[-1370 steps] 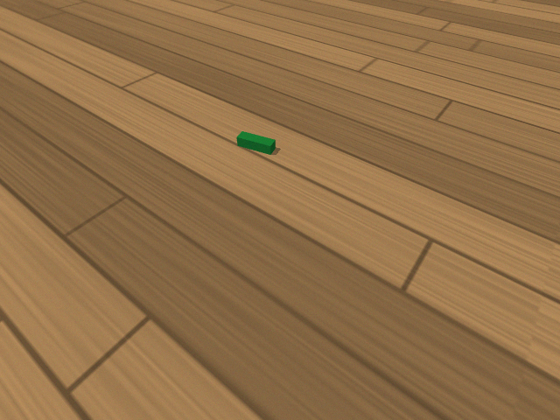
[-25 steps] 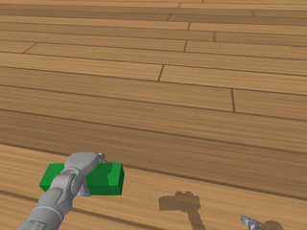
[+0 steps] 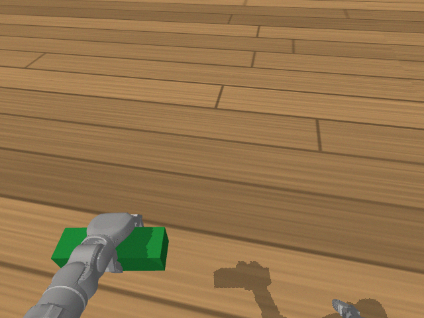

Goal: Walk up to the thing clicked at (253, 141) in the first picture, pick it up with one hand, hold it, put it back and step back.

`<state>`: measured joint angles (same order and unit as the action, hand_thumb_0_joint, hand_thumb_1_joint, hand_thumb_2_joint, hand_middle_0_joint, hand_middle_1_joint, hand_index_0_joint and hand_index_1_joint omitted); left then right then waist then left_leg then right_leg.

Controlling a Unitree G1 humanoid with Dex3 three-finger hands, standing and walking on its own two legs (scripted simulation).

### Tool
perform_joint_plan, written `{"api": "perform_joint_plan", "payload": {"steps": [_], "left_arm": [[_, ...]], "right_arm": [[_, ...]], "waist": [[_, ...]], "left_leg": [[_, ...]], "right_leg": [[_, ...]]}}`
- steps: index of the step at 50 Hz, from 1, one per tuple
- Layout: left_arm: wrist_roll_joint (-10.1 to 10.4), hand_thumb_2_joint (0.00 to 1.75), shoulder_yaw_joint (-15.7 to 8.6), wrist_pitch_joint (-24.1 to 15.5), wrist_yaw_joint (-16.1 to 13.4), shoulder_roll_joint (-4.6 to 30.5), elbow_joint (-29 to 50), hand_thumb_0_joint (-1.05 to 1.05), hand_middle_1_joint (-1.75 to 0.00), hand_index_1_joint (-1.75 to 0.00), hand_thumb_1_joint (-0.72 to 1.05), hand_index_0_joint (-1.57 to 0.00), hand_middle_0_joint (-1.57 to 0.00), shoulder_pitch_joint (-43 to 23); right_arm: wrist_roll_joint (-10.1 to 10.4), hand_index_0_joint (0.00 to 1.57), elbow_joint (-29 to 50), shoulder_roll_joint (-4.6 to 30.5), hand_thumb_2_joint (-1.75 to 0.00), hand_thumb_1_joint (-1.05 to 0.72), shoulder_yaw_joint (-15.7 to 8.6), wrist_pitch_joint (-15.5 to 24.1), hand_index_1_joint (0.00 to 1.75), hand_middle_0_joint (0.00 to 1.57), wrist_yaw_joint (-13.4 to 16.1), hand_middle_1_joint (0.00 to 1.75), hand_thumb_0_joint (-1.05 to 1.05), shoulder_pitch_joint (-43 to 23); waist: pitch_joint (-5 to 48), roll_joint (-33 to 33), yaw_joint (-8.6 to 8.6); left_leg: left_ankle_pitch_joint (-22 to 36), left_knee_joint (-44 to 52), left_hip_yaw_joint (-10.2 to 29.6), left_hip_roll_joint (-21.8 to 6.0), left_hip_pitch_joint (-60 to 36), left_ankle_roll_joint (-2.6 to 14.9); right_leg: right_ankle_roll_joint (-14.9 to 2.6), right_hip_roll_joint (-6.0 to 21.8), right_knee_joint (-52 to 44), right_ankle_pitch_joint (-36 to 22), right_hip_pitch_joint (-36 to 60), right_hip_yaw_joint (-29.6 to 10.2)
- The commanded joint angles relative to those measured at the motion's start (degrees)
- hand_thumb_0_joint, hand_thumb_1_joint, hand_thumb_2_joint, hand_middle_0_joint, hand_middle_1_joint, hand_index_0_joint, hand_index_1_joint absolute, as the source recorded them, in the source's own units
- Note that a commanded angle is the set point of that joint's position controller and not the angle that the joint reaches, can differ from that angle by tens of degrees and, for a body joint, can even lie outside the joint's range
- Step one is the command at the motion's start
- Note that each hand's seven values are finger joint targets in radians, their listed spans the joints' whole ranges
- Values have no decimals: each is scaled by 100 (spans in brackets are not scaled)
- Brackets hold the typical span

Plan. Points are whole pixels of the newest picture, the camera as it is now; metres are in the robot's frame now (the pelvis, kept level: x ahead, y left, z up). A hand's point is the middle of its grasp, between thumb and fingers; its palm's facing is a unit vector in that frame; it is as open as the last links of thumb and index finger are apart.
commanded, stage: crouch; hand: left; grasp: from above
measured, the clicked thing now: (114, 249) +0.30 +0.24 -0.08
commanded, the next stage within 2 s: lower in 1.66 s
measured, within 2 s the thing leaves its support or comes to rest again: neither
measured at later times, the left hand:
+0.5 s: hand (136, 263) +0.34 +0.25 -0.28, palm faces -0.42 +0.04 -0.91, open 10.5 cm
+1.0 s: hand (145, 278) +0.36 +0.27 -0.49, palm faces -0.46 -0.01 -0.89, open 10.5 cm
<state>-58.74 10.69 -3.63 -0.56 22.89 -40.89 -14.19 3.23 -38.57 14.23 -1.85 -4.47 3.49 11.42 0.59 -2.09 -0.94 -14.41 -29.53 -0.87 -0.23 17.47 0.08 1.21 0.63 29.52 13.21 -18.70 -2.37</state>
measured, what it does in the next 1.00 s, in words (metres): lowers itself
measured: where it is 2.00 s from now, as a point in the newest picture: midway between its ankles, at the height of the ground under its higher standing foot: outside the picture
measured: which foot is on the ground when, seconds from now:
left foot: down 0.00-1.00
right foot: down 0.00-1.00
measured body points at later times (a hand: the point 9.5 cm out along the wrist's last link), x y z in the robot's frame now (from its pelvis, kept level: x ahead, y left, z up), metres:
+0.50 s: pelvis -0.05 +0.01 -0.17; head +0.10 +0.02 +0.26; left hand +0.36 +0.24 -0.23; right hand +0.00 -0.29 -0.29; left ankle +0.01 +0.12 -0.74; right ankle +0.02 -0.13 -0.74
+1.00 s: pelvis -0.06 +0.01 -0.32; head +0.16 +0.05 +0.06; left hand +0.38 +0.27 -0.44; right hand +0.00 -0.27 -0.44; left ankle +0.01 +0.12 -0.74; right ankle +0.02 -0.13 -0.74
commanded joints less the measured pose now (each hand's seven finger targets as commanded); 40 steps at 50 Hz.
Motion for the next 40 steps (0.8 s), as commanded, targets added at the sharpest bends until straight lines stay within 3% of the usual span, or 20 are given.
{"api": "perform_joint_plan", "payload": {"steps": [1, 4, 8, 12, 14, 21, 24, 29, 30, 31, 35, 37, 38, 40], "left_arm": [[-231, 105, -616, -177, -800, 1086, 377, 0, -95, -93, 53, -89, -87, -1963], [-470, 107, -622, -236, -1218, 1188, 10, 0, -100, -98, 57, -91, -89, -2619], [-751, 105, -586, -312, -1652, 1101, -685, 0, -102, -99, 55, -89, -86, -2951], [-943, 104, -707, -335, -2027, 1288, -1027, 0, -104, -101, 53, -87, -84, -3546], [-924, 102, -784, -292, -2139, 1330, -1361, 0, -107, -102, 55, -88, -83, -3445], [-909, 104, -1066, -277, -2285, 1694, -1502, 0, -105, -101, 52, -85, -81, -4000], [-921, 105, -1283, -236, -2272, 1971, -1583, 0, -105, -101, 49, -83, -80, -4039], [-929, 111, -1385, -340, -2144, 2200, -1688, 0, -107, -104, 51, -84, -81, -4369], [-937, 113, -1420, -362, -2108, 2165, -1996, 0, -110, -106, 52, -85, -82, -4090], [-869, 113, -1353, -431, -2078, 2009, -1878, 0, -110, -107, 54, -86, -82, -4253], [-998, 114, -1504, -663, -2141, 2372, -1811, 0, -108, -105, 53, -86, -83, -4603], [-1041, 113, -1542, -751, -2203, 2387, -1856, 0, -108, -105, 54, -87, -83, -4729], [-1089, 114, -1674, -817, -2260, 2623, -1570, 0, -109, -106, 54, -87, -84, -4991], [-1180, 113, -1648, -822, -2318, 2546, -2017, 0, -109, -105, 54, -87, -84, -4726]], "right_arm": [[-103, 20, 527, 809, -90, -89, -289, 174, 30, 20, -25, 30, 0, -117], [-180, 20, 343, 877, -90, -89, -358, 194, 30, 20, -101, 30, 0, 89], [-261, 20, 286, 908, -90, -89, -459, 250, 30, 20, -201, 30, 0, 409], [-334, 20, 267, 968, -90, -89, -523, 317, 30, 20, -238, 30, 0, 544], [-360, 20, 226, 1006, -90, -89, -533, 367, 30, 20, -229, 30, 0, 569], [-492, 20, 111, 1089, -89, -89, -614, 556, 30, 20, -165, 30, 0, 718], [-530, 20, 65, 1110, -89, -89, -609, 600, 30, 20, -167, 30, 0, 779], [-595, 20, 12, 1186, -90, -89, -589, 687, 30, 20, -258, 30, 0, 825], [-616, 20, -19, 1198, -90, -89, -574, 710, 30, 20, -289, 30, 0, 840], [-639, 20, -7, 1199, -89, -89, -569, 737, 30, 20, -331, 30, 0, 853], [-667, 20, -52, 1210, -90, -89, -512, 801, 30, 20, -432, 30, 0, 869], [-718, 20, -120, 1237, -90, -89, -495, 836, 30, 20, -487, 30, 0, 896], [-747, 20, -174, 1243, -90, -89, -479, 846, 30, 20, -508, 30, 0, 979], [-785, 20, -202, 1263, -90, -90, -439, 873, 30, 20, -583, 30, 0, 972]], "waist": [[1209, 227, -101], [1581, 108, -218], [2080, 39, -307], [2653, -101, -335], [2870, -300, -363], [3798, -428, -438], [4201, -384, -460], [4266, -548, -588], [4158, -445, -588], [4227, -479, -701], [4416, -692, -717], [4553, -767, -783], [4694, -883, -767], [4744, -1005, -772]], "left_leg": [[732, -172, -24, 167, -89, 45], [637, -874, -27, 168, 445, 5], [323, -1947, -22, 160, 1564, -4], [-77, -2811, -3, 157, 2584, 14], [-267, -3175, 23, 158, 2942, 29], [-891, -4366, 198, 130, 4346, 69], [-802, -4829, 206, 140, 4774, 92], [-1337, -5363, 368, 133, 5361, 65], [-1400, -5503, 404, 133, 5534, 77], [-1432, -5620, 484, 127, 5577, 64], [-1878, -6038, 449, 167, 6064, 73], [-1789, -6286, 497, 160, 6074, 60], [-1632, -6429, 482, 156, 6050, 62], [-1296, -6652, 471, 165, 6073, 48]], "right_leg": [[-212, -180, 20, -499, -263, 175], [-208, -186, 617, -450, -969, 169], [-239, -186, 1632, -212, -1886, 188], [-263, -227, 2527, 137, -2840, 239], [-294, -232, 2929, 329, -3322, 280], [-342, -212, 4266, 876, -4617, 363], [-344, -212, 4742, 861, -4951, 393], [-367, -192, 5384, 1402, -5988, 508], [-359, -184, 5502, 1472, -6199, 526], [-358, -167, 5649, 1505, -6450, 559], [-368, -175, 6032, 1832, -6856, 584], [-361, -152, 6262, 1784, -7183, 603], [-360, -149, 6371, 1658, -7247, 617], [-370, -138, 6611, 1465, -7404, 646]]}}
